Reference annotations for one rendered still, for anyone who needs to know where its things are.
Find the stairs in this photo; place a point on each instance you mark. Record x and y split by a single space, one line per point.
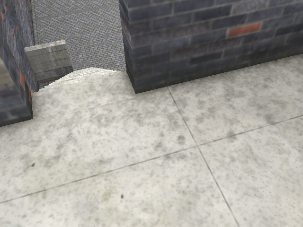
79 76

